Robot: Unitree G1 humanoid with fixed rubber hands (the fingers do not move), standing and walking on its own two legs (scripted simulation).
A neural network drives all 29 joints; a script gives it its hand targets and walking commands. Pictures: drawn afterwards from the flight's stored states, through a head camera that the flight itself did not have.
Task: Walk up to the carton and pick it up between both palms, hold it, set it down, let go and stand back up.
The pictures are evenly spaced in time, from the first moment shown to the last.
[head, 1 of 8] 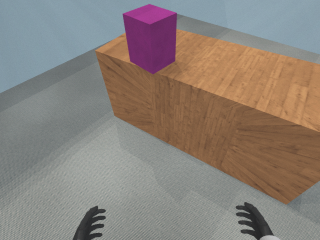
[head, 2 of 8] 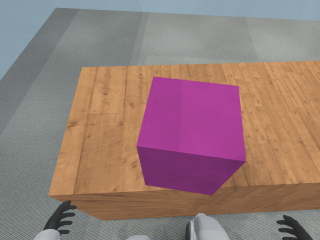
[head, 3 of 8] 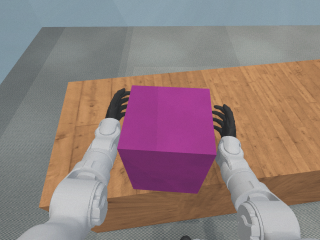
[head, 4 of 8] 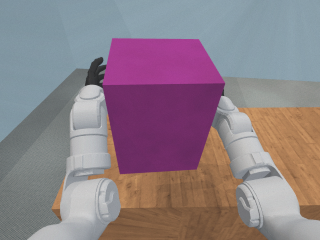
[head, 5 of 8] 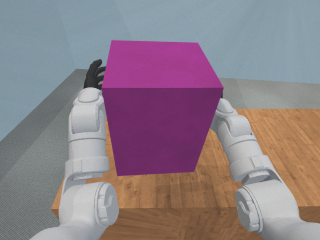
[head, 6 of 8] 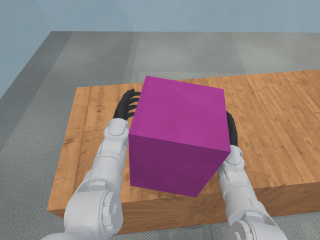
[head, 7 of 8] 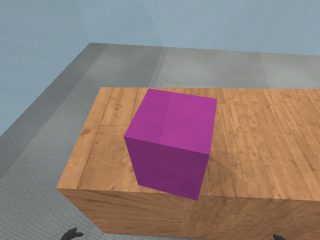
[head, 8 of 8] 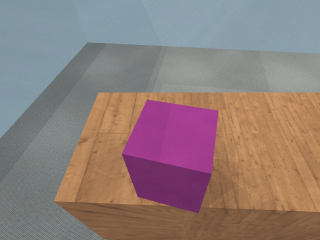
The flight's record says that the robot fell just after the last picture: no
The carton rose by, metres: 0.23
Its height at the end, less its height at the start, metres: +0.00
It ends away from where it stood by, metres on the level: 0.01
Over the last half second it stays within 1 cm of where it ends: yes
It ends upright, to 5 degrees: yes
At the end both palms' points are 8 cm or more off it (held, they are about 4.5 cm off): yes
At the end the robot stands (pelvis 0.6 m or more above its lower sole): yes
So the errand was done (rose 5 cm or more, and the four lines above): yes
